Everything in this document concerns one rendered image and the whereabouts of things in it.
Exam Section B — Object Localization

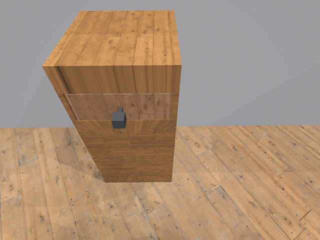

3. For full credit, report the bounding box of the cabinet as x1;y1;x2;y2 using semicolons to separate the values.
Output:
42;10;182;183

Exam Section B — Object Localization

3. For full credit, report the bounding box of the handle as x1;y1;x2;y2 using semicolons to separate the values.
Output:
111;107;127;129

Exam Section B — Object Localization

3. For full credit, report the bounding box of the drawer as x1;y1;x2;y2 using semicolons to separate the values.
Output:
65;93;172;120

